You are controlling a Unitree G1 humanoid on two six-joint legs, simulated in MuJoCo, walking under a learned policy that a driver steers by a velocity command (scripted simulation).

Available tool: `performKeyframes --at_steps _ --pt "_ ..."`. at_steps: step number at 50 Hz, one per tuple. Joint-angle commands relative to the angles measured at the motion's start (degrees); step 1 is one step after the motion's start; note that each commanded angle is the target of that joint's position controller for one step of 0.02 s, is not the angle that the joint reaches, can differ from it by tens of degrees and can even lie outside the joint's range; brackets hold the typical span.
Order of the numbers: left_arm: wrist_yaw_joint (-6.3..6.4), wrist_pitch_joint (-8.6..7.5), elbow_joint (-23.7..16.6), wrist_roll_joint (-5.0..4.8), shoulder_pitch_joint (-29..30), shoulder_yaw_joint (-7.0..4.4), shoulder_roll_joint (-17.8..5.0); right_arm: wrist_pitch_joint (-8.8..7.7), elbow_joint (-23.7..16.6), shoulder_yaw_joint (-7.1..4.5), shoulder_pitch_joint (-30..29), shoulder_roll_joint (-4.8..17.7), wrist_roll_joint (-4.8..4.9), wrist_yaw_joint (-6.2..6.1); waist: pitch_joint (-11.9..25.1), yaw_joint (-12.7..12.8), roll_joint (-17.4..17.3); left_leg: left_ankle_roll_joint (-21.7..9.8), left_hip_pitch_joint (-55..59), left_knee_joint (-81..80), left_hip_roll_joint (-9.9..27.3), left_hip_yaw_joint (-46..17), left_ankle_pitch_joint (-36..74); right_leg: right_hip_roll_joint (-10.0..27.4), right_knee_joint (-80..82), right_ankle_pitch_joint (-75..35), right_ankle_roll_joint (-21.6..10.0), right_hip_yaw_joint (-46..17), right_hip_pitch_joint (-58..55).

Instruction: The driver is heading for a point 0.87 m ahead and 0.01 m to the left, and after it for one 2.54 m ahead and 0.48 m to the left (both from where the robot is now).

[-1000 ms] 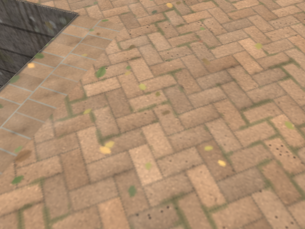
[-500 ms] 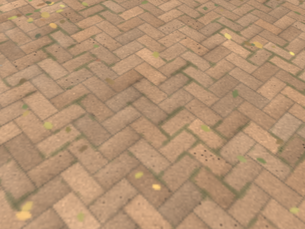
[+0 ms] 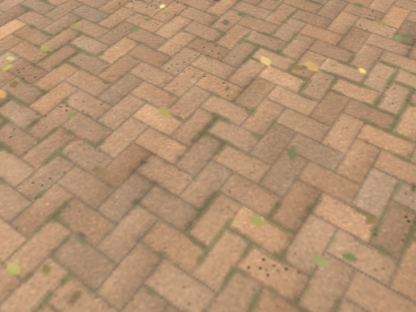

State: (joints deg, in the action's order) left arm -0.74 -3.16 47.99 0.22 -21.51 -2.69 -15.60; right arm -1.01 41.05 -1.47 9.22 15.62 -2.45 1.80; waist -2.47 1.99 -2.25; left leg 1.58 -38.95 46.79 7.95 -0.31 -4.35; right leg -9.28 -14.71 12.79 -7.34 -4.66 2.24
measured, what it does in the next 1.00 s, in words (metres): walks ahead: left foot, then right foot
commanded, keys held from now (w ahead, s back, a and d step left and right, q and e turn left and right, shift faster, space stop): w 1.00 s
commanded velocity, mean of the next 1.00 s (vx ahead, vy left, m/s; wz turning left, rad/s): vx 0.50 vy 0.00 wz -0.06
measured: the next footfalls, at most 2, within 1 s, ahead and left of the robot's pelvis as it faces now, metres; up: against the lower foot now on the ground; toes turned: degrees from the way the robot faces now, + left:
left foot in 0.18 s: +0.29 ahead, +0.12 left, +0.00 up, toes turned +0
right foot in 0.72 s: +0.57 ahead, -0.07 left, +0.00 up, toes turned -5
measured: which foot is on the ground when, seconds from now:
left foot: up 0.00-0.16, down 0.18-0.72, up 0.74-1.00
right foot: down 0.00-0.18, up 0.20-0.70, down 0.72-1.00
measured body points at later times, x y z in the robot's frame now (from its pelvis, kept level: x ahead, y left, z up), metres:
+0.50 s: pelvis +0.29 +0.05 +0.00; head +0.31 +0.06 +0.45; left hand +0.43 +0.30 -0.12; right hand +0.27 -0.21 -0.13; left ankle +0.25 +0.12 -0.74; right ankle +0.39 -0.10 -0.68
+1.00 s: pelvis +0.56 -0.01 +0.00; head +0.57 -0.02 +0.45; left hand +0.56 +0.25 -0.13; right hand +0.66 -0.27 -0.13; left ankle +0.65 +0.15 -0.68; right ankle +0.53 -0.07 -0.74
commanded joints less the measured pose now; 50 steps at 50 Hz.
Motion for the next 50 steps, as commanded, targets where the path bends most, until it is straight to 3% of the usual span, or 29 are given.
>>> performKeyframes --at_steps 1,3,5,7,8,9,10,11,12,13,14,15,19,22,25,30,33,34,35,36,37,38,39,40,41,42,45,50 --pt "0.43 -1.16 -1.01 0.10 -4.05 -1.58 -7.80 -0.87 -5.07 -0.57 -6.70 3.45 0.45 0.27 -0.86 2.06 5.01 -0.97 1.26 -5.60 -2.50 2.32 5.37 15.56 3.35 -26.62 -4.80 -8.07 0.18" --pt "0.84 -1.16 -0.05 0.43 -5.61 -1.47 -8.17 -1.14 -6.24 -0.50 -9.96 3.59 0.61 0.38 -1.64 3.00 4.86 -2.07 1.17 -8.91 -3.69 2.56 4.82 17.00 2.62 -27.98 -4.78 -8.90 -3.15" --pt "1.36 -1.13 0.70 0.84 -5.51 -1.49 -8.91 -1.42 -6.65 -0.68 -10.14 4.17 0.63 0.39 -2.09 2.08 5.24 -3.69 3.80 -12.16 -5.03 2.31 1.78 18.68 1.23 -31.33 -4.12 -9.41 -5.50" --pt "1.72 -1.25 1.03 1.10 -3.60 -1.53 -9.88 -1.74 -4.63 -1.37 -3.96 5.49 0.69 -0.19 0.10 -1.28 6.00 -5.64 14.07 -15.03 -8.17 3.19 -3.33 18.44 -4.47 -44.30 -2.22 -7.94 -5.40" --pt "1.62 -1.24 1.41 1.32 -3.10 -1.57 -10.34 -2.06 -2.33 -2.00 2.91 6.57 0.76 -0.84 3.68 -4.44 5.26 -6.85 22.55 -17.10 -10.16 4.05 -4.65 17.01 -12.66 -50.46 -1.36 -6.49 -4.96" --pt "1.44 -1.44 1.42 1.23 -2.69 -1.29 -9.78 -2.64 0.20 -2.70 11.91 8.29 0.26 -1.68 8.74 -8.69 3.55 -8.69 35.48 -19.20 -7.47 1.64 -3.50 14.53 -24.51 -45.06 -0.40 -4.32 0.76" --pt "1.17 -1.82 -0.61 0.14 -5.02 -0.08 -5.35 -2.96 0.81 -3.90 19.87 13.65 -1.13 -2.62 17.17 -10.11 -4.12 -12.73 50.97 -20.11 7.37 -16.60 -10.88 9.46 -43.34 -24.08 1.31 -1.26 13.71" --pt "1.08 -1.61 0.25 -0.62 -10.79 -0.11 -3.95 -2.49 2.03 -4.72 20.06 15.87 -0.66 -1.96 20.44 -6.96 -13.84 -19.15 56.56 -27.47 17.47 -40.41 -8.41 0.16 -57.60 17.61 2.73 0.14 27.44" --pt "1.31 -1.25 0.51 1.30 -5.85 -0.76 -7.58 -2.12 1.71 -3.70 15.08 10.83 1.24 -1.46 11.99 -5.49 -4.00 -17.56 49.11 -29.63 14.09 -37.71 -13.62 4.42 -60.14 13.41 1.88 -3.66 31.70" --pt "0.83 -1.28 -0.17 1.27 -1.91 -0.69 -7.16 -2.23 1.08 -2.92 9.90 7.46 1.68 -1.19 5.51 -4.06 -0.43 -16.47 41.16 -30.94 12.07 -28.51 -12.63 6.84 -58.01 8.43 1.92 -2.79 31.61" --pt "0.47 -1.12 -0.54 1.29 0.14 -0.34 -6.08 -2.45 1.11 -2.38 7.41 5.48 1.31 -1.02 2.94 -3.09 0.85 -14.98 36.55 -32.68 9.22 -22.68 -8.50 8.85 -55.27 6.00 1.99 -1.52 30.56" --pt "0.11 -0.52 -0.51 1.75 0.48 -0.25 -5.52 -2.75 1.83 -2.01 7.15 4.67 1.44 -1.10 1.31 -2.07 -0.51 -13.91 33.35 -33.85 6.98 -18.18 -3.71 10.12 -53.13 5.25 2.43 -0.58 29.28" --pt "-0.92 1.00 -0.05 2.29 1.04 0.46 -3.26 -4.35 5.16 -2.05 10.48 5.10 2.09 -0.78 0.90 -0.51 -2.03 -13.98 30.69 -37.25 4.18 -10.42 6.56 11.93 -48.49 1.84 4.42 2.37 29.12" --pt "-1.21 1.10 -2.37 2.23 8.99 0.91 -2.69 -4.36 7.18 -2.01 13.09 4.96 2.22 -0.73 -1.47 -1.77 -1.76 -13.73 31.95 -39.64 2.55 -6.73 8.78 13.92 -41.17 -4.46 5.88 4.61 34.51" --pt "-1.49 0.75 -4.29 1.85 16.20 1.75 -1.22 -4.32 8.86 -1.90 15.22 4.82 2.34 -0.70 -2.08 -3.37 -1.80 -12.40 32.53 -39.48 0.53 -3.16 12.54 13.58 -29.77 -10.66 6.60 6.80 33.00" --pt "-1.29 0.40 -6.05 1.47 23.26 2.01 -1.69 -4.12 11.58 -2.03 19.11 5.87 1.86 -1.32 -2.59 -5.15 -1.96 -11.90 38.30 -37.27 3.31 -3.15 17.30 11.87 -19.80 -12.06 5.07 8.17 29.92" --pt "-0.81 -0.13 -5.58 1.64 21.11 1.38 -2.98 -3.68 12.44 -2.18 18.00 6.59 1.42 -1.96 -1.64 -3.07 -2.14 -11.02 42.62 -31.56 4.94 -3.01 28.27 9.96 -16.34 -5.68 2.52 8.36 25.28" --pt "-0.48 -0.49 -4.00 1.77 16.44 0.88 -3.70 -3.50 12.63 -2.25 17.35 6.96 1.37 -2.10 0.82 -1.00 -2.22 -10.31 43.01 -25.87 4.40 -2.29 35.06 8.22 -14.57 -3.80 1.42 8.95 19.32" --pt "0.03 -1.11 -0.99 2.18 7.79 0.14 -4.83 -3.25 12.82 -2.07 16.95 6.70 1.50 -2.08 5.47 2.69 -0.55 -9.22 40.48 -15.78 2.23 -0.20 36.24 7.14 -11.27 -4.98 -0.23 9.32 8.36" --pt "0.78 -1.60 1.30 3.37 -2.36 -1.07 -8.46 -3.36 11.31 -1.49 16.46 5.34 1.87 -2.00 12.23 6.48 3.17 -8.13 30.42 -0.91 -0.06 1.63 22.50 16.23 -10.56 -0.53 -3.23 -0.46 -6.28" --pt "1.24 -1.13 1.93 3.89 -6.78 -2.85 -14.40 -3.40 9.63 -0.10 22.90 -0.94 3.79 -1.42 20.19 4.28 16.55 -5.21 9.35 21.60 -10.26 5.35 -14.57 33.31 -6.51 4.78 -11.62 -28.36 -22.89" --pt "0.88 -0.39 1.91 1.28 -3.76 -2.43 -11.21 -3.04 10.58 -1.85 19.36 5.83 1.99 -2.01 17.84 4.41 9.19 -6.03 3.07 26.87 -10.45 -1.74 -24.95 32.52 -1.67 5.99 -11.44 -34.15 -19.06" --pt "0.77 -0.34 1.43 0.62 1.93 -1.72 -8.56 -3.23 9.10 -2.19 14.70 5.96 1.87 -1.80 8.75 2.07 7.09 -6.51 0.91 26.34 -7.31 -2.94 -19.96 29.76 -0.88 4.30 -9.69 -23.83 -11.34" --pt "0.54 -0.76 1.27 0.80 5.04 -1.03 -5.53 -3.55 8.71 -1.84 12.37 4.71 1.99 -1.47 4.92 0.76 5.24 -6.49 2.58 23.12 -5.31 -2.86 -16.12 27.18 1.20 -1.22 -8.18 -17.77 -4.57" --pt "0.60 -1.21 1.66 0.80 6.22 -0.63 -4.03 -3.13 8.97 -1.87 11.86 3.98 1.61 -1.25 2.52 -0.93 5.47 -6.15 5.10 19.96 -3.90 -2.59 -14.51 24.50 2.71 -5.00 -6.16 -12.98 0.20" --pt "0.77 -1.56 2.49 0.61 6.67 -0.25 -2.75 -2.34 9.40 -1.69 12.95 3.21 0.74 -0.92 1.66 -2.60 6.31 -5.37 8.08 17.78 -3.10 -2.29 -13.57 22.42 4.12 -7.59 -4.78 -9.39 3.93" --pt "0.73 -2.82 4.60 0.17 3.95 -0.43 -3.52 -0.90 9.37 -1.50 11.94 1.60 0.23 0.02 1.28 -3.84 5.73 -3.72 8.62 14.94 -2.65 -0.63 -10.83 20.93 6.71 -13.04 -5.29 -5.10 5.97" --pt "0.58 -2.68 7.25 0.14 -0.40 -0.43 -3.81 -0.66 5.61 -1.15 -0.14 1.40 0.65 0.28 -2.31 -1.84 4.96 -1.73 1.97 3.12 -1.07 1.61 -0.90 19.00 9.51 -14.87 -4.95 -0.77 4.12"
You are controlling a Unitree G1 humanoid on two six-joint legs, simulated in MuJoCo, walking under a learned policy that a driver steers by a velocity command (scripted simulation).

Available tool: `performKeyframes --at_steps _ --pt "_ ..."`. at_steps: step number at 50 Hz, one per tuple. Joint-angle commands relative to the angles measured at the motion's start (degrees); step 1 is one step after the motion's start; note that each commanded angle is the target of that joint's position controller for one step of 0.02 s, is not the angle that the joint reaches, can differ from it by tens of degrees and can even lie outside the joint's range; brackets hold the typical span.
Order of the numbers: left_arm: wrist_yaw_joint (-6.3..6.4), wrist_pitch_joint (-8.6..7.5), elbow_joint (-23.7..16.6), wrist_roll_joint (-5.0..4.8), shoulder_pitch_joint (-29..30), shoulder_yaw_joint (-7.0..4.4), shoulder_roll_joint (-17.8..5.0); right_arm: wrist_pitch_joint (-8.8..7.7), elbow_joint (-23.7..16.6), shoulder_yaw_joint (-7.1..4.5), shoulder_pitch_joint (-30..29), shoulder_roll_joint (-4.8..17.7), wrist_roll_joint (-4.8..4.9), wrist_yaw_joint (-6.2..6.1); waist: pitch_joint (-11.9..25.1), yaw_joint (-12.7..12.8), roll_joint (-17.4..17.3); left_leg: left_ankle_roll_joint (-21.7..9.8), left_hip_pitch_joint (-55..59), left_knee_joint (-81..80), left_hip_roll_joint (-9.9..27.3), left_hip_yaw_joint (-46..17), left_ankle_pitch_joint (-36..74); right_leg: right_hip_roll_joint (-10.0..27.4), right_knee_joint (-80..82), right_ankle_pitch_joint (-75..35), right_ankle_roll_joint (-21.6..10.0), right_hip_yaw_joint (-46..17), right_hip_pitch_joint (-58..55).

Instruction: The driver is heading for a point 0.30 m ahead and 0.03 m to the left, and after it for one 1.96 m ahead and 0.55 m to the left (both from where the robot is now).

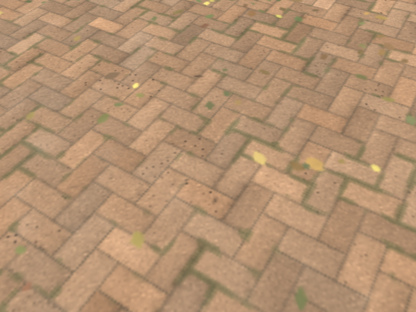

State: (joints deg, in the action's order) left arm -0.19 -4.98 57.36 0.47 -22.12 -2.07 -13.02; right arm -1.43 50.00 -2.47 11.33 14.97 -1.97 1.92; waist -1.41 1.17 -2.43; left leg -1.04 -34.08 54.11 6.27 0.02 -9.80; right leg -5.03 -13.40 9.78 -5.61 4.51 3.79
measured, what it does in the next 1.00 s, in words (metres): walks ahead: left foot, then right foot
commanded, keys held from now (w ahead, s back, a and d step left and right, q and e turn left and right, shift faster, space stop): w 0.74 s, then w+q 0.26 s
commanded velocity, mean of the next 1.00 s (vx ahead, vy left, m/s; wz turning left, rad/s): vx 0.50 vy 0.00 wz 0.06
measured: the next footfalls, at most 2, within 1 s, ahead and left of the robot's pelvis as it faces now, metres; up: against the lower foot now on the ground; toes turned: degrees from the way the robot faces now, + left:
left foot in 0.26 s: +0.31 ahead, +0.12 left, +0.00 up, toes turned +4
right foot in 0.80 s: +0.60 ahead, -0.07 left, +0.00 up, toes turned -3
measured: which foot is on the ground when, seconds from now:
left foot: up 0.00-0.24, down 0.26-0.82, up 0.84-1.00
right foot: down 0.00-0.28, up 0.30-0.78, down 0.80-1.00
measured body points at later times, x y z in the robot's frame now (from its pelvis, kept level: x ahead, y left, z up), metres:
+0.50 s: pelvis +0.27 +0.06 +0.00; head +0.29 +0.07 +0.45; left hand +0.34 +0.31 -0.15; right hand +0.28 -0.20 -0.14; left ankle +0.27 +0.12 -0.75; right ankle +0.31 -0.09 -0.67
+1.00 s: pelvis +0.54 +0.00 +0.00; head +0.56 -0.01 +0.45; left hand +0.58 +0.26 -0.14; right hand +0.59 -0.25 -0.16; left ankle +0.51 +0.14 -0.66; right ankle +0.56 -0.06 -0.75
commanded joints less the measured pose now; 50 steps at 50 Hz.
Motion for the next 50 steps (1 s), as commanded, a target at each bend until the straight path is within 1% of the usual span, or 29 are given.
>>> performKeyframes --at_steps 1,5,8,10,11,12,13,14,15,16,17,18,19,20,22,25,30,35,37,38,39,40,41,42,43,44,45,47,50 --pt "0.00 -0.83 -1.69 -0.09 -0.64 -1.02 -6.47 -0.34 -3.92 0.08 -4.26 1.70 0.31 0.16 -3.56 -0.48 5.16 0.95 -2.50 -7.19 0.30 1.86 6.22 14.43 8.10 -13.16 -6.42 -9.15 2.12" --pt "0.23 -0.69 0.48 0.27 -4.95 -0.98 -6.90 -0.59 -5.91 0.65 -11.04 1.40 0.62 -0.09 -4.17 1.76 5.43 -0.05 -1.72 -15.56 -1.42 3.58 9.17 15.33 6.66 -18.28 -6.06 -7.83 -3.05" --pt "0.76 -0.34 1.83 0.78 -6.42 -1.07 -7.33 -0.98 -7.22 0.48 -13.59 2.26 0.55 -0.30 -4.78 1.94 5.69 -1.87 -1.91 -19.11 -2.37 3.57 6.14 17.46 4.07 -23.05 -5.82 -8.14 -8.55" --pt "1.11 -0.17 2.25 0.98 -5.29 -1.27 -8.00 -1.44 -6.99 0.16 -11.72 2.78 0.49 -0.56 -4.04 0.32 5.95 -3.65 2.44 -21.62 -3.99 4.30 2.01 18.03 -0.02 -31.62 -4.88 -7.28 -10.26" --pt "1.21 -0.10 2.33 1.03 -4.34 -1.41 -8.50 -1.73 -5.83 -0.25 -7.91 3.37 0.41 -0.91 -2.11 -1.55 6.25 -4.67 8.20 -22.95 -5.76 5.07 -0.01 17.66 -4.77 -39.51 -4.07 -6.41 -10.03" --pt "1.16 0.12 2.43 0.83 -3.38 -1.46 -8.72 -2.20 -3.16 -0.86 -0.15 4.06 0.16 -1.34 1.75 -5.06 5.18 -5.94 17.71 -26.41 -7.72 6.14 1.16 15.99 -13.85 -43.99 -3.11 -4.78 -8.59" --pt "1.10 0.09 1.94 0.57 -3.17 -1.05 -7.69 -2.82 0.29 -1.93 10.27 6.58 -0.74 -1.98 7.72 -8.72 3.26 -7.99 32.45 -27.09 -4.71 2.69 1.64 13.36 -26.34 -36.44 -1.97 -2.96 -0.73" --pt "0.56 -0.04 -0.10 -1.41 -7.41 0.26 -2.36 -3.05 1.40 -3.75 18.35 13.35 -2.04 -2.48 16.46 -8.91 -7.63 -14.26 51.28 -29.00 12.56 -21.04 -4.25 6.01 -48.30 -10.46 0.90 0.90 18.60" --pt "0.48 -0.06 0.73 -0.51 -7.81 -0.76 -4.88 -2.18 1.79 -3.82 17.46 12.80 -0.01 -1.83 19.13 -8.03 -9.11 -17.48 52.36 -37.73 18.02 -39.07 -4.70 -0.08 -59.46 20.07 0.80 -4.92 27.99" --pt "0.49 0.19 -0.33 0.39 -3.14 -1.58 -6.88 -1.86 0.91 -3.29 10.36 10.59 1.25 -1.69 9.29 -5.08 -3.69 -16.05 44.01 -38.52 15.74 -30.89 -8.24 4.24 -62.03 15.90 0.12 -8.12 32.11" --pt "0.11 -0.07 -1.25 0.52 0.36 -1.39 -5.99 -2.06 0.02 -2.27 5.40 6.52 1.36 -1.47 3.55 -3.79 -0.28 -14.81 35.80 -40.67 13.63 -24.17 -6.94 6.57 -59.45 11.15 0.00 -7.85 31.90" --pt "-0.09 0.14 -1.28 0.45 1.49 -1.28 -4.47 -2.43 0.27 -1.57 3.45 4.05 1.20 -1.40 0.08 -2.14 0.26 -12.63 29.99 -42.93 10.73 -18.59 -3.99 8.56 -55.53 8.49 0.08 -7.42 29.83" --pt "-0.29 0.87 -1.27 1.30 1.13 -1.20 -3.71 -2.82 1.13 -1.07 2.98 2.50 1.36 -1.53 -1.32 -0.49 -1.08 -10.95 25.90 -44.24 8.31 -14.48 -0.64 9.68 -52.52 7.14 0.67 -7.28 26.98" --pt "-0.63 1.64 -0.57 1.74 0.02 -0.98 -2.61 -3.25 1.82 -0.83 3.55 1.88 1.23 -1.58 -1.06 0.29 -1.58 -10.44 24.12 -44.95 7.14 -11.81 2.14 9.79 -51.45 6.24 1.25 -6.74 24.69" --pt "-1.12 2.40 -0.94 1.80 1.10 -1.02 -2.10 -4.16 3.53 -1.04 6.74 2.80 1.35 -1.57 -0.86 0.77 -1.11 -11.03 24.04 -45.79 6.28 -9.01 7.87 9.92 -49.74 4.18 2.12 -5.59 25.38" --pt "-1.41 2.87 -3.40 1.68 8.39 -1.03 -2.39 -4.44 5.16 -1.16 10.01 3.73 1.40 -1.61 -3.07 -0.09 -0.70 -11.22 25.83 -47.88 5.34 -6.30 9.30 11.31 -43.48 -1.65 3.63 -4.20 31.46" --pt "-1.67 2.53 -7.11 0.98 19.62 -0.17 -1.18 -4.38 7.11 -0.79 14.48 3.39 1.39 -1.82 -4.45 -2.82 -1.14 -10.06 28.92 -47.78 3.62 -2.49 15.19 10.08 -27.77 -9.61 4.55 -1.40 31.29" --pt "-1.37 2.09 -9.56 0.90 25.14 -0.21 -2.19 -3.94 9.33 -0.89 18.14 3.84 0.72 -2.59 -5.25 -4.13 -1.53 -10.20 37.42 -44.69 6.46 -2.41 22.05 8.49 -20.70 -7.16 2.53 -0.63 31.06" --pt "-1.15 1.60 -9.61 0.90 23.67 -0.58 -2.89 -3.72 9.63 -1.12 17.09 4.42 0.42 -2.96 -4.57 -2.78 -1.74 -9.46 39.65 -40.94 7.27 -1.81 29.70 7.13 -18.34 -2.82 0.82 -0.18 27.50" --pt "-0.85 1.22 -8.78 0.95 20.47 -1.01 -3.51 -3.64 9.69 -1.16 16.43 4.58 0.39 -3.04 -3.05 -1.26 -1.80 -8.77 39.14 -36.45 6.99 -1.80 37.30 5.55 -16.98 -0.62 -0.05 0.20 21.94" --pt "-0.43 0.65 -6.42 1.12 12.91 -1.64 -4.31 -3.46 9.68 -1.17 15.40 4.83 0.54 -2.92 0.53 2.14 -0.90 -7.96 37.63 -27.92 5.49 -1.01 41.86 3.76 -13.65 -1.01 -1.16 0.91 12.73" --pt "0.24 -0.13 -3.24 2.00 2.43 -2.70 -6.85 -3.49 8.99 -0.83 14.66 4.09 0.93 -2.70 6.65 6.05 1.46 -6.84 30.05 -15.63 2.72 0.52 35.04 6.70 -12.20 -2.05 -3.01 -2.34 -2.09" --pt "1.01 -0.50 -2.48 3.53 -5.96 -4.24 -12.98 -3.63 6.44 0.38 17.12 -0.42 2.91 -2.08 15.54 6.78 10.89 -4.30 12.46 4.39 -3.46 3.91 10.69 23.58 -9.57 6.05 -7.46 -23.68 -19.84" --pt "0.48 0.54 -2.56 2.08 -4.70 -4.70 -14.11 -3.28 7.10 -0.42 20.11 0.74 3.09 -2.37 19.78 5.04 15.51 -4.17 2.33 17.37 -10.08 1.00 -20.44 31.33 -2.32 7.42 -11.31 -41.24 -22.37" --pt "0.27 1.00 -3.83 0.93 1.82 -3.82 -10.46 -2.75 7.00 -1.52 15.74 4.15 1.94 -2.63 11.35 2.89 7.41 -4.87 -0.63 19.68 -5.65 -3.14 -16.12 28.50 -1.63 10.69 -9.31 -33.54 -14.43" --pt "0.11 0.69 -4.68 0.66 6.73 -2.75 -6.37 -2.90 6.31 -1.34 12.29 2.67 1.68 -2.25 4.46 1.65 5.06 -4.82 -0.46 17.59 -3.45 -3.22 -11.26 26.08 0.95 9.37 -7.70 -25.96 -5.81" --pt "0.15 0.28 -4.73 0.81 8.99 -2.11 -4.05 -2.63 6.38 -1.29 11.34 1.14 1.56 -2.02 0.88 0.08 4.68 -4.74 1.45 14.58 -1.79 -3.02 -8.48 23.46 3.20 6.32 -5.20 -20.02 -0.08" --pt "0.76 -0.60 -3.57 0.61 8.62 -1.49 -2.20 -1.03 6.62 -1.41 12.14 -0.32 0.16 -1.21 -0.98 -2.16 6.50 -3.79 4.75 12.10 -0.61 -2.65 -6.15 20.32 4.81 -0.29 -2.74 -12.02 5.12" --pt "0.98 -1.97 -2.32 0.20 5.24 -1.79 -3.52 0.42 4.88 -1.65 8.81 -1.16 0.18 -0.42 -1.53 -2.93 5.82 -2.91 1.22 10.89 -0.07 -1.58 -1.94 19.78 5.98 -7.18 -2.76 -6.00 4.54"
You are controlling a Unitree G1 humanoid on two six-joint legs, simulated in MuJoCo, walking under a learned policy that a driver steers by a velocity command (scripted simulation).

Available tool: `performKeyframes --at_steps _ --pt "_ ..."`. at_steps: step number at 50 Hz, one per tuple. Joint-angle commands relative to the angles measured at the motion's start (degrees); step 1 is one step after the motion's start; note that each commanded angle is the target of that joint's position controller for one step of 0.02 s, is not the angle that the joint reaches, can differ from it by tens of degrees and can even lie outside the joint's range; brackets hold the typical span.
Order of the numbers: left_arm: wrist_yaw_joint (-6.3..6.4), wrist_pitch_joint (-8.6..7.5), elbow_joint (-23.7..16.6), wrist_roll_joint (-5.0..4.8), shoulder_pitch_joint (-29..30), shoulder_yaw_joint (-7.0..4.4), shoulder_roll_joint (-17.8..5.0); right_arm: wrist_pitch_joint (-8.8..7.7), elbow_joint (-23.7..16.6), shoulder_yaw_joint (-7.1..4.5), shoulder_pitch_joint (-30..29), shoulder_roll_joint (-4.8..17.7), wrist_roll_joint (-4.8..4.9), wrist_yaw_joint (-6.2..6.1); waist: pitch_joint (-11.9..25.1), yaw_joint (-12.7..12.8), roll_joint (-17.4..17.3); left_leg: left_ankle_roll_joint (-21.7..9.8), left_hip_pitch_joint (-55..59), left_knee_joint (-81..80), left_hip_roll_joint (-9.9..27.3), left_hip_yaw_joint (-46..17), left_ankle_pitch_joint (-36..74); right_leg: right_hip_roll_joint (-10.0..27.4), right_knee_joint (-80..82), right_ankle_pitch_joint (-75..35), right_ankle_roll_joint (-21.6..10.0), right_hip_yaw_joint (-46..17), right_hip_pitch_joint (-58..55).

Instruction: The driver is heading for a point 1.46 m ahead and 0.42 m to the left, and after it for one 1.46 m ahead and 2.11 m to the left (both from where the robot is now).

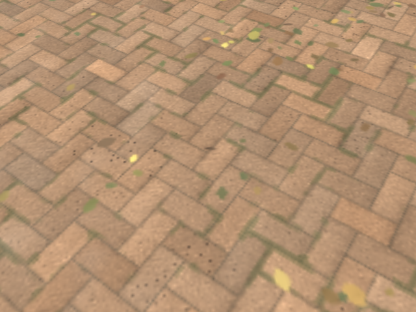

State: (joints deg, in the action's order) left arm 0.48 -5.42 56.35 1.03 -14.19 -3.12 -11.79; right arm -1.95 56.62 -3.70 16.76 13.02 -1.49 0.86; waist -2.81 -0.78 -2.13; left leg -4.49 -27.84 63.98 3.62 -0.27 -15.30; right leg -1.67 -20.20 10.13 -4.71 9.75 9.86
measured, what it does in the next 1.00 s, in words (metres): walks ahead, turning left: left foot, then right foot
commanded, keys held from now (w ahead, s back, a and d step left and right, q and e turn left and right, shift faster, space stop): w+q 0.54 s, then w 0.46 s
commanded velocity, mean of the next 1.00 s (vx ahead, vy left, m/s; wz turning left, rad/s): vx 0.50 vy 0.00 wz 0.40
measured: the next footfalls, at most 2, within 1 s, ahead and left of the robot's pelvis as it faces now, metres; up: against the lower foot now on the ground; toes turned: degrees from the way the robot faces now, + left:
left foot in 0.34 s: +0.32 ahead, +0.12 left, +0.00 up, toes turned +18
right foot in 0.90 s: +0.68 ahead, +0.09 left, +0.00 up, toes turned +22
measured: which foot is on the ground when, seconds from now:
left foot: up 0.00-0.32, down 0.34-0.90, up 0.92-1.00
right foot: down 0.00-0.36, up 0.38-0.88, down 0.90-1.00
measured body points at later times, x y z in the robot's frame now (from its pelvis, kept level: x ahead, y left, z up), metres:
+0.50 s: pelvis +0.26 +0.07 -0.01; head +0.29 +0.08 +0.44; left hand +0.26 +0.34 -0.15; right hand +0.41 -0.17 -0.14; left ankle +0.28 +0.11 -0.74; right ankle +0.22 -0.09 -0.65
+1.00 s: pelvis +0.54 +0.11 -0.01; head +0.57 +0.12 +0.43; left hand +0.57 +0.41 -0.13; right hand +0.64 -0.13 -0.16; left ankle +0.35 +0.14 -0.65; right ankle +0.64 +0.07 -0.74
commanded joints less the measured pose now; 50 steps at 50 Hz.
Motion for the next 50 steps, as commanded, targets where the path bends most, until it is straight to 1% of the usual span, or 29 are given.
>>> performKeyframes --at_steps 1,4,7,10,12,15,16,17,18,19,20,21,22,23,24,26,28,34,39,41,42,43,44,45,46,47,48,49,50 --pt "0.36 -1.68 -1.11 -0.26 -3.50 -0.81 -5.04 1.22 -2.53 -0.44 1.35 0.79 -0.26 0.81 -0.60 -0.83 5.46 0.82 -7.03 0.05 2.89 -0.97 5.54 16.18 13.14 -8.47 -3.59 -9.55 -2.07" --pt "0.51 -1.74 -0.43 -0.06 -5.81 -0.60 -4.62 1.41 -5.17 -0.27 -5.07 0.80 -0.09 1.31 -2.31 0.00 5.45 1.52 -10.95 -6.68 3.02 0.35 11.40 15.09 13.59 -11.73 -3.37 -4.99 -3.48" --pt "0.77 -1.72 -0.01 -0.08 -7.27 -0.49 -5.07 1.16 -7.59 0.44 -11.20 -0.04 -0.04 1.80 -3.28 1.13 5.45 1.46 -9.14 -17.49 1.90 3.35 15.70 14.45 12.99 -16.62 -2.90 -0.88 -4.91" --pt "1.25 -1.36 1.05 0.04 -10.61 -0.72 -6.17 1.09 -9.90 0.82 -16.10 0.14 -0.30 2.13 -3.79 2.61 5.33 -0.11 -8.44 -23.88 0.81 6.55 15.09 16.15 11.53 -21.96 -2.81 1.51 -10.23" --pt "1.58 -0.73 1.53 0.25 -11.69 -0.89 -6.71 0.98 -10.83 0.67 -17.11 0.77 -0.49 2.26 -3.69 2.43 5.71 -1.78 -7.55 -26.29 -0.43 7.86 11.61 17.14 8.45 -29.17 -2.52 3.14 -14.28" --pt "2.00 0.40 1.14 0.56 -10.52 -1.57 -9.06 1.06 -9.91 -0.26 -11.95 2.57 -0.71 1.85 0.17 -0.64 7.95 -5.37 0.81 -27.53 -5.65 10.80 2.67 17.74 -3.83 -52.53 -1.87 5.71 -17.52" --pt "1.90 1.02 0.77 0.60 -10.14 -1.87 -9.97 0.86 -8.57 -0.91 -7.05 3.62 -0.68 1.61 3.08 -2.55 8.02 -6.78 6.05 -28.97 -7.70 11.05 0.39 17.77 -12.25 -54.80 -1.85 5.91 -17.27" --pt "1.55 1.53 0.09 0.37 -9.42 -2.03 -10.53 0.31 -6.30 -1.87 0.51 5.23 -0.98 1.15 7.23 -5.98 6.28 -8.53 16.49 -33.84 -9.15 9.84 1.91 17.10 -24.60 -48.81 -0.72 6.64 -12.72" --pt "1.22 1.52 -1.78 0.14 -8.84 -1.64 -9.14 0.01 -4.76 -3.69 7.96 10.58 -1.74 0.34 12.62 -9.17 0.60 -11.98 30.10 -37.44 0.15 -3.76 -3.56 15.10 -42.41 -28.95 1.25 6.70 -0.16" --pt "-0.13 0.88 -6.51 -0.64 -8.36 -1.08 -4.37 0.71 -6.29 -4.99 4.76 16.03 -0.58 0.07 15.99 -4.69 -13.86 -21.15 45.10 -45.34 15.25 -37.34 -3.40 0.33 -64.14 20.20 5.11 1.36 26.21" --pt "-0.45 0.02 -8.30 -0.07 -0.99 -1.56 -8.51 1.49 -6.59 -4.66 5.38 15.54 0.36 -0.18 14.00 -6.49 -1.90 -20.19 43.26 -48.98 15.39 -37.38 0.86 2.47 -65.11 17.02 4.38 -10.23 32.90" --pt "-0.70 -0.78 -9.21 -0.84 1.09 -1.15 -7.22 1.43 -6.36 -3.95 2.37 13.07 0.58 -0.72 7.76 -4.62 0.58 -18.51 37.18 -49.11 14.67 -29.56 5.14 5.37 -61.78 11.42 3.84 -11.13 34.20" --pt "-0.45 -1.12 -8.23 -0.89 -0.61 -1.10 -6.95 0.99 -6.27 -3.19 -0.02 9.90 0.73 -0.83 3.20 -1.62 4.76 -15.77 29.40 -49.88 12.12 -24.21 13.05 7.45 -55.41 8.39 3.82 -11.10 30.69" --pt "-0.29 -0.41 -8.30 0.17 -0.75 -1.19 -6.82 0.42 -6.45 -2.66 -1.88 8.38 1.06 -1.11 2.01 0.36 5.17 -13.90 25.01 -50.14 9.05 -19.86 17.81 8.63 -51.31 7.99 4.36 -11.61 27.38" --pt "-0.33 0.80 -7.87 1.27 -2.39 -1.05 -6.33 -0.17 -6.86 -2.22 -3.13 7.36 1.32 -1.25 2.47 1.79 4.31 -13.02 22.15 -50.56 6.92 -16.82 20.97 8.96 -48.99 7.50 5.11 -11.64 23.83" --pt "-0.76 2.69 -8.51 1.90 -2.33 -0.97 -5.71 -1.38 -6.60 -2.09 -1.57 7.96 1.79 -1.12 2.85 2.57 3.07 -12.85 20.11 -50.98 4.77 -14.65 25.16 8.74 -45.38 7.31 6.54 -10.88 22.51" --pt "-1.11 3.51 -9.80 1.75 0.58 -0.78 -5.36 -1.86 -6.31 -2.33 0.64 9.41 1.63 -0.98 2.09 2.04 1.99 -12.15 19.49 -52.10 3.58 -13.34 25.24 8.67 -40.82 3.74 7.54 -9.83 24.49" --pt "-1.83 3.56 -13.54 1.16 12.08 -0.18 -5.46 -2.12 -4.57 -1.51 8.21 8.22 1.44 -0.93 0.38 -2.70 -0.89 -7.27 26.55 -52.86 2.73 -11.69 29.59 7.90 -25.54 -8.96 6.78 -8.49 29.58" --pt "-2.33 2.79 -16.47 0.61 19.61 0.56 -5.51 -2.18 -3.21 -0.91 11.86 8.39 0.58 -1.69 -1.43 -5.16 -1.53 -7.12 33.34 -51.49 4.62 -11.78 33.41 5.25 -16.46 -9.93 4.35 -6.80 29.70" --pt "-2.35 2.35 -17.06 0.47 19.20 0.49 -6.20 -2.28 -2.88 -0.90 11.37 9.22 0.26 -2.07 -1.96 -3.97 -2.07 -6.80 34.80 -50.07 6.16 -11.92 37.94 4.13 -13.40 -7.10 2.51 -6.82 26.74" --pt "-2.18 2.13 -16.45 0.39 16.34 0.28 -6.71 -2.42 -3.01 -0.90 9.82 9.70 0.21 -2.23 -1.44 -2.05 -2.31 -5.91 34.20 -48.11 6.26 -11.00 43.69 3.00 -11.55 -4.99 1.35 -6.62 22.15" --pt "-1.75 1.94 -15.11 0.30 11.90 -0.16 -7.61 -2.61 -3.06 -0.98 8.68 10.34 0.15 -2.29 0.48 0.00 -2.86 -5.04 33.64 -44.27 6.05 -10.35 51.85 1.06 -10.68 -2.52 0.27 -6.07 15.78" --pt "-1.12 1.62 -12.83 0.16 4.71 -0.83 -8.88 -2.68 -2.85 -1.05 8.03 10.84 -0.06 -2.11 4.12 3.11 -2.34 -4.31 33.35 -36.35 4.87 -9.31 57.02 -0.84 -8.87 -1.18 -0.95 -5.47 7.77" --pt "-0.38 1.07 -10.21 0.68 -4.61 -1.51 -10.19 -2.82 -2.99 -0.88 7.14 10.59 0.26 -1.85 9.03 7.64 -0.45 -3.44 27.73 -24.96 2.64 -7.31 51.20 1.49 -6.01 -3.61 -2.69 -7.57 -5.02" --pt "0.44 0.79 -9.21 2.21 -12.98 -2.68 -15.19 -3.15 -4.95 0.09 9.07 6.94 1.47 -1.46 16.97 9.04 7.03 -1.90 14.57 -6.97 -2.23 -4.53 30.73 15.42 -5.28 3.37 -6.61 -24.92 -20.49" --pt "-0.32 1.34 -8.13 2.14 -12.92 -3.52 -18.01 -2.93 -4.23 0.22 15.51 4.57 2.52 -1.26 20.36 5.29 17.86 -0.45 -0.82 8.90 -12.20 -2.99 -14.86 26.46 1.87 1.61 -13.64 -49.68 -27.67" --pt "-0.93 1.85 -8.72 0.19 -7.44 -2.51 -13.06 -2.55 -4.07 -0.42 11.09 8.53 0.50 -1.53 12.52 3.72 7.57 -1.53 -5.18 11.79 -7.78 -7.30 -11.09 23.32 4.26 8.79 -11.86 -47.75 -20.26" --pt "-1.13 1.79 -9.60 -0.33 -2.01 -1.60 -9.47 -2.67 -5.09 -0.37 6.82 8.04 0.37 -1.09 5.28 2.40 4.11 -1.35 -5.51 9.38 -5.23 -6.51 -5.82 21.30 5.80 8.51 -10.59 -38.35 -11.57" --pt "-1.25 1.49 -9.52 0.08 0.20 -0.99 -7.46 -2.62 -5.72 -0.07 4.58 6.91 0.34 -0.72 2.43 1.45 2.96 -1.24 -4.51 6.39 -3.24 -5.63 -3.20 18.36 7.67 4.61 -9.03 -32.56 -6.67"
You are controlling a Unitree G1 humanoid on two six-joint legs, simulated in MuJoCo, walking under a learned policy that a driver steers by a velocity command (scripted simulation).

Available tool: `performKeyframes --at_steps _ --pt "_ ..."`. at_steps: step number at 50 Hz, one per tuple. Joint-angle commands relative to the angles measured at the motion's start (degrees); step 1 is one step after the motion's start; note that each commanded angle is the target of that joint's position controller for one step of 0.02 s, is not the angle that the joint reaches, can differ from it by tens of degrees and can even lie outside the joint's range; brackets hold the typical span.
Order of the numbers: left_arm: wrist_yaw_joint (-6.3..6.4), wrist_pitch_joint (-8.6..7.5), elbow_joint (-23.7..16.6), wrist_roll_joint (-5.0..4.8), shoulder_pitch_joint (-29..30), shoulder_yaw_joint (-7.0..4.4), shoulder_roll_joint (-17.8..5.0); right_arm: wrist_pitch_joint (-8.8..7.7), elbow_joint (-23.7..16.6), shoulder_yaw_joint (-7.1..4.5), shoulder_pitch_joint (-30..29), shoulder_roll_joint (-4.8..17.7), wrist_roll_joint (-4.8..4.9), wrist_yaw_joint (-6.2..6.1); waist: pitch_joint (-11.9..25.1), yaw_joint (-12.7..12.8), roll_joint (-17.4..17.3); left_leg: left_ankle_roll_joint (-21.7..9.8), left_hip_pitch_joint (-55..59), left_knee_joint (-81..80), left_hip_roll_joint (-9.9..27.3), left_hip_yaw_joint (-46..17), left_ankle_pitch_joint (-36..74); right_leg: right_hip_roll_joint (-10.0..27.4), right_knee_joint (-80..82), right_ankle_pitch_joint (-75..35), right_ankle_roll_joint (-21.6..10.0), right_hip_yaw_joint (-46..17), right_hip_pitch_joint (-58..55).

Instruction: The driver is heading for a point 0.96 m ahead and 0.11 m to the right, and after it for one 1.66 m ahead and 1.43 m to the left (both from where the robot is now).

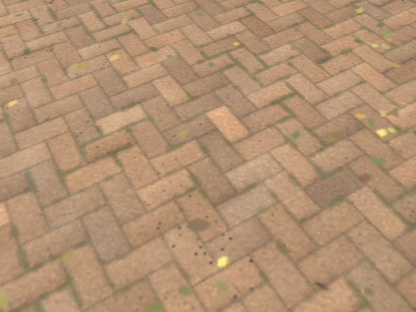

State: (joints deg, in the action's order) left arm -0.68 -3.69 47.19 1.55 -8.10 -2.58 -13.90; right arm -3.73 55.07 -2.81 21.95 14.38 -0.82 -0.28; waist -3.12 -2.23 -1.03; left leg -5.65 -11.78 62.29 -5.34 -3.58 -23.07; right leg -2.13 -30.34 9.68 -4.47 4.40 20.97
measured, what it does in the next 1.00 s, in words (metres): walks ahead: left foot, then right foot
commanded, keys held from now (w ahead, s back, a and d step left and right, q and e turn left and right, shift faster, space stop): w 1.00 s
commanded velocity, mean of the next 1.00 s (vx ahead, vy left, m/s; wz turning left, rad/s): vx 0.50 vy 0.00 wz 0.02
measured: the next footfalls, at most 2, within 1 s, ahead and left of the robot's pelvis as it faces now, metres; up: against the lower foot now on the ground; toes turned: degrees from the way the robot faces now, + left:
left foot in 0.44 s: +0.39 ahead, +0.11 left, +0.00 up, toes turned +3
right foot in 1.00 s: +0.70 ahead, -0.07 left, +0.00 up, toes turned -5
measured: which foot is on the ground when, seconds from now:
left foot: up 0.00-0.42, down 0.44-1.00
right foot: down 0.00-0.46, up 0.48-0.98, down 1.00-1.00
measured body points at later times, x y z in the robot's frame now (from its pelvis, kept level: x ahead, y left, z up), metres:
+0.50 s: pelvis +0.27 +0.04 +0.00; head +0.30 +0.05 +0.45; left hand +0.23 +0.29 -0.15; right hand +0.45 -0.20 -0.10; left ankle +0.35 +0.11 -0.73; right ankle +0.10 -0.08 -0.67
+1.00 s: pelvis +0.54 +0.02 -0.01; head +0.57 +0.01 +0.44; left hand +0.74 +0.24 -0.11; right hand +0.45 -0.22 -0.15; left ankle +0.36 +0.11 -0.72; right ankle +0.66 -0.06 -0.73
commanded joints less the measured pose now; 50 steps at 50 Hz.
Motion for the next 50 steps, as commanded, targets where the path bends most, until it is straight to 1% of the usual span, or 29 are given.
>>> performKeyframes --at_steps 1,2,3,5,8,11,13,16,19,20,21,22,23,24,25,26,27,28,29,31,33,37,41,43,45,47,48,49,50 --pt "0.11 -0.60 0.47 -0.49 -6.10 -1.12 -4.42 -0.34 -4.37 -0.92 -1.08 5.07 -0.88 0.77 1.37 1.98 3.31 0.43 -19.19 5.86 6.93 -1.63 5.52 16.67 18.89 0.26 -8.13 -22.74 -14.68" --pt "0.23 -0.94 1.47 -0.60 -6.62 -0.78 -3.68 0.29 -4.09 -0.65 -0.02 4.20 -1.31 1.20 1.60 0.88 4.85 1.16 -17.05 4.12 7.74 -1.02 6.21 15.04 20.00 -2.64 -7.32 -19.47 -12.59" --pt "0.19 -1.43 2.35 -0.73 -8.04 -0.75 -3.86 0.73 -3.99 -0.51 0.17 3.58 -1.43 1.53 1.99 0.62 5.44 1.75 -16.37 3.18 7.94 -0.18 6.67 14.54 20.51 -6.10 -7.47 -17.88 -12.02" --pt "0.11 -2.14 3.81 -1.13 -10.37 -1.08 -5.20 1.21 -4.66 -0.26 -1.94 2.94 -1.57 1.95 1.46 0.41 5.02 2.90 -18.85 0.67 9.10 1.38 8.31 14.06 22.04 -9.28 -8.14 -15.08 -12.09" --pt "0.09 -2.20 5.22 -1.19 -13.13 -1.15 -5.72 1.46 -7.29 0.17 -9.95 2.77 -1.46 2.25 -0.80 1.80 4.50 4.65 -24.46 -6.58 11.18 3.54 14.01 12.88 24.57 -10.26 -8.17 -12.06 -13.35" --pt "0.01 -2.10 6.37 -1.32 -15.36 -1.03 -5.63 1.24 -9.45 0.92 -16.77 1.64 -1.03 2.45 -1.42 3.40 4.61 5.47 -23.67 -17.21 10.86 5.61 19.79 11.05 24.38 -14.54 -6.88 -8.64 -14.42" --pt "0.12 -2.13 7.14 -1.25 -17.15 -1.10 -6.11 1.11 -10.43 1.34 -20.26 1.21 -0.78 2.45 -1.36 4.51 4.84 5.27 -21.91 -22.71 9.94 6.74 22.27 11.19 23.74 -17.18 -6.41 -7.56 -16.00" --pt "0.46 -1.86 8.27 -0.87 -19.19 -1.09 -6.46 0.90 -11.60 1.33 -23.66 1.96 -0.65 2.16 -1.56 5.37 5.15 4.10 -20.96 -27.37 8.86 7.12 21.74 13.13 21.68 -21.05 -6.19 -7.77 -20.68" --pt "1.02 -1.42 8.86 -0.45 -18.32 -1.33 -7.40 0.38 -11.76 0.79 -22.51 3.24 -0.77 1.79 -1.06 3.73 5.50 1.73 -17.28 -30.89 7.34 7.12 16.04 15.16 16.91 -29.62 -5.32 -7.81 -24.87" --pt "1.16 -1.27 8.91 -0.36 -17.52 -1.44 -7.82 0.09 -10.64 0.36 -18.88 3.89 -0.91 1.48 0.71 1.96 5.61 0.71 -12.30 -32.50 5.80 7.61 13.94 14.93 12.34 -36.53 -4.61 -7.18 -25.29" --pt "1.14 -0.98 8.98 -0.51 -16.77 -1.39 -7.82 -0.42 -8.03 -0.24 -11.33 4.64 -1.24 1.06 4.49 -1.44 4.22 -0.65 -3.08 -36.39 4.07 8.57 15.03 13.17 3.39 -40.42 -3.65 -5.38 -24.13" --pt "1.09 -0.98 8.32 -0.75 -16.70 -0.92 -6.63 -1.06 -5.00 -1.27 -1.44 7.33 -2.24 0.41 10.53 -4.87 1.84 -2.88 11.07 -36.72 7.97 4.37 14.78 10.62 -8.95 -32.68 -2.50 -3.45 -16.48" --pt "0.53 -1.12 5.85 -2.76 -20.94 0.53 -1.11 -1.17 -4.29 -3.00 6.12 13.82 -3.53 -0.19 19.45 -4.85 -9.65 -9.34 29.68 -38.73 25.34 -19.69 8.71 3.34 -30.53 -6.51 0.45 0.71 2.81" --pt "0.76 -0.92 6.69 -1.75 -20.97 -0.60 -4.57 -0.21 -3.81 -3.20 5.23 13.31 -1.24 0.34 21.13 -4.36 -10.60 -12.09 29.62 -46.28 29.68 -35.12 7.47 -1.69 -40.45 20.61 0.18 -4.28 11.87" --pt "0.80 -0.65 5.95 -0.89 -16.54 -1.36 -6.50 0.14 -4.56 -2.54 -1.11 10.64 -0.14 0.51 11.36 -1.80 -5.04 -10.63 21.70 -46.76 26.92 -26.42 4.79 2.28 -42.88 16.57 -0.51 -7.31 15.75" --pt "0.34 -0.95 5.27 -0.82 -13.52 -1.06 -5.33 -0.12 -5.31 -1.57 -5.59 6.87 -0.08 0.74 5.96 -0.54 -2.44 -9.37 13.82 -48.96 24.44 -19.84 6.82 4.43 -40.44 11.96 -0.58 -7.40 15.30" --pt "0.08 -0.72 5.35 -0.81 -12.69 -0.96 -4.17 -0.47 -5.15 -0.95 -7.59 4.72 -0.14 0.77 2.82 1.19 -2.34 -7.14 8.23 -51.27 21.47 -14.45 9.57 6.26 -36.71 9.30 -0.45 -7.08 13.00" --pt "-0.18 0.01 5.51 0.13 -13.19 -0.92 -3.70 -0.84 -4.41 -0.56 -8.16 3.47 0.14 0.58 1.31 2.83 -3.46 -5.59 4.16 -52.74 19.10 -10.63 12.56 7.34 -34.03 7.93 0.24 -6.88 10.33" --pt "-0.56 0.75 6.19 0.59 -14.26 -0.72 -2.79 -1.26 -3.89 -0.41 -7.79 3.19 0.06 0.48 1.55 3.61 -3.67 -5.22 2.58 -53.60 17.98 -8.25 15.12 7.46 -33.17 6.86 0.88 -6.38 8.28" --pt "-1.07 1.51 5.83 0.67 -13.10 -0.76 -2.52 -2.16 -2.40 -0.68 -5.08 4.25 0.37 0.49 1.71 4.12 -2.74 -6.00 2.71 -54.73 17.22 -5.73 20.40 7.71 -31.92 4.51 1.86 -5.30 9.20" --pt "-1.28 1.93 4.41 0.62 -8.67 -0.81 -2.72 -2.47 -1.25 -0.89 -2.97 5.06 0.49 0.51 0.23 3.71 -2.13 -6.48 3.73 -56.38 16.85 -3.99 21.27 8.74 -28.87 0.77 2.92 -4.55 13.31" --pt "-1.32 1.88 1.45 0.22 0.36 -0.47 -2.44 -2.17 0.57 -0.56 1.10 4.51 0.48 0.47 -1.70 1.78 -1.72 -6.02 6.99 -57.00 15.50 -1.11 25.83 9.05 -18.98 -6.04 4.25 -2.97 17.79" --pt "-1.21 1.58 -0.80 -0.10 7.32 0.34 -1.52 -2.09 2.34 -0.41 5.00 4.72 0.20 0.20 -2.39 -0.30 -2.27 -5.51 11.06 -55.90 15.45 1.01 32.04 7.13 -9.24 -9.71 3.60 -0.77 16.23" --pt "-1.07 1.36 -1.85 -0.12 9.86 0.43 -1.85 -1.89 3.32 -0.37 6.75 4.81 -0.13 -0.09 -2.87 -1.02 -2.46 -5.62 14.69 -54.61 16.51 1.17 35.00 6.30 -6.25 -8.87 2.61 -0.28 16.36" --pt "-0.96 1.00 -2.65 -0.12 10.80 0.32 -2.42 -1.67 4.05 -0.49 7.15 5.27 -0.44 -0.48 -3.15 -0.68 -2.67 -5.47 18.11 -52.51 17.92 1.09 39.39 5.61 -3.94 -6.02 1.17 -0.28 15.80" --pt "-0.64 0.47 -2.17 -0.16 7.97 -0.04 -3.07 -1.55 4.23 -0.68 5.52 5.99 -0.64 -0.79 -1.84 1.39 -3.10 -4.44 19.39 -47.63 18.32 2.22 50.64 3.55 -1.46 -1.69 -0.80 0.65 10.10" --pt "-0.24 0.16 -0.75 -0.11 3.37 -0.51 -3.85 -1.46 4.28 -0.84 4.64 6.55 -0.72 -0.86 0.61 3.46 -3.49 -3.68 19.24 -42.11 17.93 2.91 58.46 1.61 -0.30 0.30 -1.91 1.40 3.89" --pt "0.25 -0.36 2.25 0.17 -5.46 -1.18 -4.72 -1.21 4.23 -0.82 3.54 6.62 -0.49 -0.75 5.10 7.34 -2.09 -2.62 17.24 -32.05 16.06 4.66 60.58 -0.08 3.47 -1.79 -3.31 2.31 -6.60" --pt "0.92 -0.93 5.24 1.35 -15.97 -2.31 -7.82 -1.28 3.21 -0.35 3.19 5.50 0.01 -0.62 11.42 10.98 0.33 -1.56 7.07 -18.16 13.72 6.09 48.26 6.05 3.84 -1.09 -5.78 -4.28 -22.29"
Velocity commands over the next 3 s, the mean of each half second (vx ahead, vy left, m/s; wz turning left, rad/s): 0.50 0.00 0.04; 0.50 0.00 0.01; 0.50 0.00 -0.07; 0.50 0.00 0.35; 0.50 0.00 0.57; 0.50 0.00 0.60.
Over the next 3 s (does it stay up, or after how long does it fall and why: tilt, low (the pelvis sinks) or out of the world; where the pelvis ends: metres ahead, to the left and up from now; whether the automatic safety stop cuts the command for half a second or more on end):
stays up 1.52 0.24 0.01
